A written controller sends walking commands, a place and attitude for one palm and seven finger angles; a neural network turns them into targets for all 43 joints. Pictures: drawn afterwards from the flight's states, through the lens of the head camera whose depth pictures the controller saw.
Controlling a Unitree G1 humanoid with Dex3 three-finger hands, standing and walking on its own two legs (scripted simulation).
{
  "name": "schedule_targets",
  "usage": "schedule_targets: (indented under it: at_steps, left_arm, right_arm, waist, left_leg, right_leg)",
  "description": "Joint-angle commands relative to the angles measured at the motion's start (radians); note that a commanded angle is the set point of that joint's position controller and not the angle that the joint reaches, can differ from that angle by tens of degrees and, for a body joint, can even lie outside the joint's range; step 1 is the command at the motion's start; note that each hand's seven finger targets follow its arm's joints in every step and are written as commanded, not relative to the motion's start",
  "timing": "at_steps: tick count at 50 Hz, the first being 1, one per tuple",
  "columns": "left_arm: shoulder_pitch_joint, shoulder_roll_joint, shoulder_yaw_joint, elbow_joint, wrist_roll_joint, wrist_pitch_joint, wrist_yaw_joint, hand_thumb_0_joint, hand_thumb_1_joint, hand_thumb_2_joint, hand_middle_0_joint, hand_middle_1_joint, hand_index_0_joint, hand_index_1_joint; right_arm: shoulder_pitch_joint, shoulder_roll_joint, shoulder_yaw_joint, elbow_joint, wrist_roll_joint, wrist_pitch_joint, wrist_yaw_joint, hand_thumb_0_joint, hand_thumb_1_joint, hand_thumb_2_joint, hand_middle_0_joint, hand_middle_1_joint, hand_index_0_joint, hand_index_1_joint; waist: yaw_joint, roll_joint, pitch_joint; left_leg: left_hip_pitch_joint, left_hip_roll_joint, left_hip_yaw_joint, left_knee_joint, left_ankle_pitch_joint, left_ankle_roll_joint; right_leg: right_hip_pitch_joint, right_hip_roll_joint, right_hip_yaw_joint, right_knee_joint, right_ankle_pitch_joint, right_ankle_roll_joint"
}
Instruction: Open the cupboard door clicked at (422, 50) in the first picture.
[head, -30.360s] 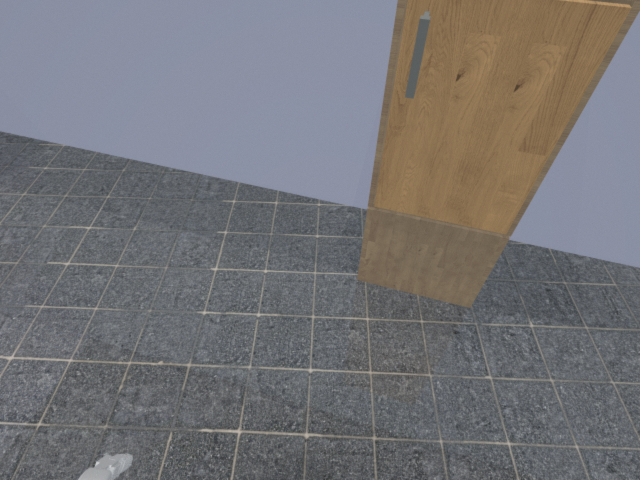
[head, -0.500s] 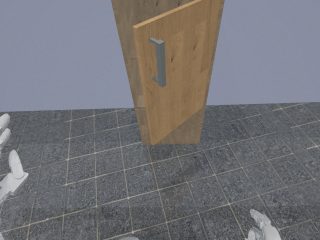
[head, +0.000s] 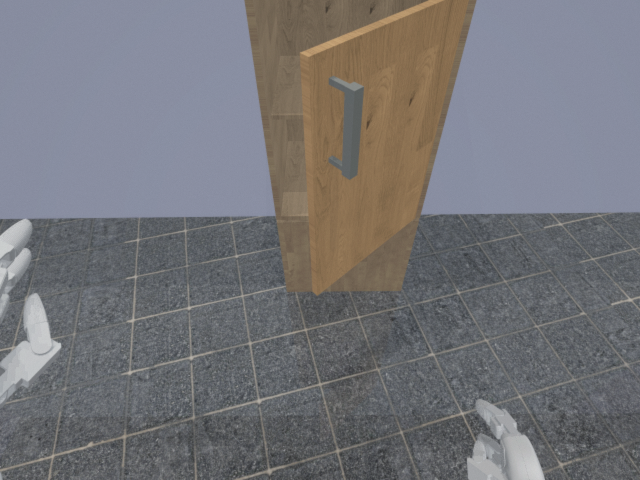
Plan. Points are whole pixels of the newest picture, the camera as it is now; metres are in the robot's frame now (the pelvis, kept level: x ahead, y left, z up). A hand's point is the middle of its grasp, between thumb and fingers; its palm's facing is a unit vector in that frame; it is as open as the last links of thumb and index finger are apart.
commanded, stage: stop stepping back and stand still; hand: left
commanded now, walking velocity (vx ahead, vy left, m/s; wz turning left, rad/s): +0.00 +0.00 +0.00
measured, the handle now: (343, 130) +0.60 +0.01 +0.12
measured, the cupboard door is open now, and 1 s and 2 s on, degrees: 43 43 43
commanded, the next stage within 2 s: let the arm hang, fingers relaxed in 0.58 s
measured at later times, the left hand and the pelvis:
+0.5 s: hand out of the picture +0.20 +0.31 +0.15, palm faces +0.38 -0.79 -0.49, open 7.4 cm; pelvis +0.00 +0.05 +0.00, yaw +0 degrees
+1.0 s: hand out of the picture +0.05 +0.20 -0.17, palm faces -0.02 -0.99 -0.17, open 7.3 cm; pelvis -0.01 +0.02 -0.01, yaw +2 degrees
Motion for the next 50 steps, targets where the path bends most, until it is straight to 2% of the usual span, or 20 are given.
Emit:
schedule_targets:
  at_steps: [1,7,10,12,17,20,22,31,33,34,35,36,37,39,41,43,45,46,48,50]
  left_arm:
    - [-0.057,0.185,0.138,-0.215,-0.008,-0.056,0.026,0.000,0.900,0.900,-0.200,-0.300,-0.200,-0.300]
    - [-0.054,0.195,0.152,-0.216,-0.001,-0.060,0.022,0.000,0.900,0.900,-0.200,-0.300,-0.200,-0.300]
    - [-0.043,0.171,0.137,-0.211,0.000,-0.060,0.016,0.000,0.900,0.900,-0.200,-0.300,-0.200,-0.300]
    - [-0.041,0.189,0.153,-0.247,0.003,-0.067,0.015,0.000,0.900,0.900,-0.200,-0.300,-0.200,-0.300]
    - [-0.024,0.183,0.154,-0.240,0.002,-0.069,0.014,0.000,0.900,0.900,-0.200,-0.300,-0.200,-0.300]
    - [-0.043,0.161,0.139,-0.240,0.004,-0.073,0.013,0.000,0.900,0.900,-0.200,-0.300,-0.200,-0.300]
    - [-0.050,0.181,0.155,-0.240,0.009,-0.076,0.015,0.000,0.900,0.900,-0.200,-0.300,-0.200,-0.300]
    - [-0.033,0.151,0.136,-0.198,0.003,-0.073,0.016,0.000,0.900,0.900,-0.200,-0.300,-0.200,-0.300]
    - [-0.031,0.156,0.138,-0.213,0.003,-0.077,0.017,0.000,0.900,0.900,-0.200,-0.300,-0.200,-0.300]
    - [-0.084,0.016,-0.268,0.603,0.078,0.086,-0.113,0.000,0.900,0.900,-0.200,-0.300,-0.200,-0.300]
    - [-0.117,0.002,-0.241,0.631,0.059,0.168,-0.120,0.000,0.900,0.900,-0.200,-0.300,-0.200,-0.300]
    - [-0.137,0.004,-0.245,0.604,0.053,0.191,-0.118,0.000,0.900,0.900,-0.200,-0.300,-0.200,-0.300]
    - [-0.169,0.001,-0.253,0.631,0.062,0.186,-0.117,0.000,0.900,0.900,-0.200,-0.300,-0.200,-0.300]
    - [-0.241,0.024,-0.266,0.729,0.074,0.192,-0.119,0.000,0.900,0.900,-0.200,-0.300,-0.200,-0.300]
    - [-0.295,0.032,-0.281,0.846,0.076,0.201,-0.123,0.000,0.900,0.900,-0.200,-0.300,-0.200,-0.300]
    - [-0.315,0.034,-0.295,0.972,0.073,0.210,-0.119,0.000,0.900,0.900,-0.200,-0.300,-0.200,-0.300]
    - [-0.317,0.021,-0.314,1.089,0.068,0.214,-0.118,0.000,0.900,0.900,-0.200,-0.300,-0.200,-0.300]
    - [-0.315,0.013,-0.322,1.142,0.065,0.211,-0.117,0.000,0.900,0.900,-0.200,-0.300,-0.200,-0.300]
    - [-0.313,-0.001,-0.337,1.227,0.058,0.202,-0.117,0.000,0.900,0.900,-0.200,-0.300,-0.200,-0.300]
    - [-0.316,-0.015,-0.347,1.301,0.050,0.195,-0.117,0.000,0.900,0.900,-0.200,-0.300,-0.200,-0.300]
  right_arm:
    - [-0.085,-0.128,-0.048,-0.150,-0.006,-0.065,-0.012,0.000,-0.900,-0.900,0.200,0.300,0.200,0.300]
    - [-0.088,-0.129,-0.038,-0.146,-0.017,-0.079,-0.022,0.000,-0.900,-0.900,0.200,0.300,0.200,0.300]
    - [-0.080,-0.130,-0.040,-0.150,-0.016,-0.080,-0.021,0.000,-0.900,-0.900,0.200,0.300,0.200,0.300]
    - [-0.081,-0.134,-0.045,-0.150,-0.019,-0.087,-0.020,0.000,-0.900,-0.900,0.200,0.300,0.200,0.300]
    - [-0.079,-0.136,-0.050,-0.147,-0.021,-0.089,-0.018,0.000,-0.900,-0.900,0.200,0.300,0.200,0.300]
    - [-0.074,-0.138,-0.052,-0.146,-0.021,-0.088,-0.019,0.000,-0.900,-0.900,0.200,0.300,0.200,0.300]
    - [-0.081,-0.137,-0.054,-0.144,-0.025,-0.092,-0.019,0.000,-0.900,-0.900,0.200,0.300,0.200,0.300]
    - [-0.080,-0.135,-0.055,-0.143,-0.018,-0.089,-0.019,0.000,-0.900,-0.900,0.200,0.300,0.200,0.300]
    - [-0.084,-0.133,-0.056,-0.142,-0.018,-0.090,-0.017,0.000,-0.900,-0.900,0.200,0.300,0.200,0.300]
    - [-0.122,-0.283,-0.092,0.114,0.004,-0.112,0.066,0.000,-0.900,-0.900,0.200,0.300,0.200,0.300]
    - [-0.027,-0.230,-0.094,0.122,0.006,-0.045,0.070,0.000,-0.900,-0.900,0.200,0.300,0.200,0.300]
    - [-0.009,-0.238,-0.098,0.102,0.002,-0.030,0.071,0.000,-0.900,-0.900,0.200,0.300,0.200,0.300]
    - [-0.002,-0.228,-0.096,0.112,-0.006,-0.020,0.068,0.000,-0.900,-0.900,0.200,0.300,0.200,0.300]
    - [-0.019,-0.241,-0.084,0.115,-0.022,0.007,0.060,0.000,-0.900,-0.900,0.200,0.300,0.200,0.300]
    - [-0.051,-0.261,-0.073,0.135,-0.044,0.017,0.052,0.000,-0.900,-0.900,0.200,0.300,0.200,0.300]
    - [-0.085,-0.258,-0.061,0.168,-0.050,0.026,0.049,0.000,-0.900,-0.900,0.200,0.300,0.200,0.300]
    - [-0.096,-0.228,-0.042,0.205,-0.049,0.039,0.048,0.000,-0.900,-0.900,0.200,0.300,0.200,0.300]
    - [-0.095,-0.204,-0.034,0.226,-0.047,0.044,0.048,0.000,-0.900,-0.900,0.200,0.300,0.200,0.300]
    - [-0.066,-0.163,-0.021,0.267,-0.041,0.054,0.047,0.000,-0.900,-0.900,0.200,0.300,0.200,0.300]
    - [-0.031,-0.135,-0.013,0.314,-0.038,0.062,0.043,0.000,-0.900,-0.900,0.200,0.300,0.200,0.300]
  waist:
    - [-0.003,-0.013,-0.106]
    - [0.005,0.070,-0.113]
    - [0.004,0.044,-0.120]
    - [0.005,0.075,-0.143]
    - [0.007,0.060,-0.123]
    - [0.005,0.096,-0.103]
    - [0.008,0.103,-0.099]
    - [0.004,0.005,-0.133]
    - [0.001,0.020,-0.144]
    - [-0.046,-0.013,-0.047]
    - [-0.041,-0.013,-0.160]
    - [-0.041,0.001,-0.171]
    - [-0.036,-0.081,-0.201]
    - [-0.049,-0.157,-0.154]
    - [-0.030,-0.207,-0.100]
    - [-0.003,-0.127,-0.081]
    - [0.005,-0.038,-0.073]
    - [0.005,0.004,-0.087]
    - [-0.007,0.031,-0.120]
    - [-0.023,0.079,-0.140]
  left_leg:
    - [-0.044,0.083,-0.127,-0.104,0.083,0.018]
    - [-0.118,0.113,-0.163,-0.196,0.092,0.011]
    - [-0.128,0.118,-0.162,-0.200,0.128,0.001]
    - [-0.108,0.117,-0.162,-0.193,0.190,-0.019]
    - [-0.103,0.131,-0.165,-0.211,0.204,-0.047]
    - [-0.113,0.142,-0.169,-0.232,0.192,-0.054]
    - [-0.110,0.146,-0.174,-0.249,0.162,-0.060]
    - [-0.100,0.113,-0.141,-0.181,0.180,-0.052]
    - [-0.092,0.100,-0.136,-0.161,0.195,-0.056]
    - [-0.116,0.088,-0.143,0.065,0.409,-0.031]
    - [0.022,0.087,-0.120,0.101,0.523,-0.065]
    - [0.074,0.085,-0.117,0.138,0.530,-0.067]
    - [0.059,0.096,-0.143,0.158,0.507,-0.034]
    - [-0.016,0.116,-0.210,0.088,0.295,0.025]
    - [-0.146,0.157,-0.297,-0.042,0.209,0.070]
    - [-0.195,0.159,-0.308,-0.100,0.209,0.067]
    - [-0.180,0.121,-0.246,-0.114,0.156,0.048]
    - [-0.152,0.096,-0.211,-0.105,0.135,0.040]
    - [-0.087,0.065,-0.163,-0.079,0.101,0.025]
    - [-0.028,0.055,-0.142,-0.071,0.079,0.013]
  right_leg:
    - [0.073,-0.135,0.204,-0.096,0.004,0.069]
    - [0.151,-0.092,0.132,-0.006,0.069,0.073]
    - [0.171,-0.082,0.116,0.017,0.098,0.077]
    - [0.179,-0.081,0.105,0.033,0.119,0.075]
    - [0.156,-0.073,0.090,0.048,0.078,0.079]
    - [0.145,-0.065,0.086,0.066,0.044,0.083]
    - [0.140,-0.064,0.080,0.067,0.009,0.084]
    - [0.172,-0.090,0.110,0.014,0.118,0.074]
    - [0.173,-0.100,0.120,0.005,0.144,0.067]
    - [-0.046,-0.194,0.087,0.103,0.236,0.025]
    - [-0.100,-0.214,0.156,0.076,0.168,-0.011]
    - [-0.163,-0.211,0.140,0.084,0.070,-0.023]
    - [-0.172,-0.207,0.129,0.098,0.015,-0.034]
    - [-0.175,-0.182,0.121,0.133,-0.087,-0.020]
    - [-0.077,-0.133,0.125,0.168,-0.076,0.016]
    - [0.008,-0.134,0.142,0.161,-0.046,0.028]
    - [0.048,-0.150,0.158,0.098,-0.015,0.027]
    - [0.061,-0.163,0.177,0.064,0.008,0.018]
    - [0.061,-0.196,0.207,0.006,0.015,-0.003]
    - [0.046,-0.213,0.220,-0.036,-0.022,-0.015]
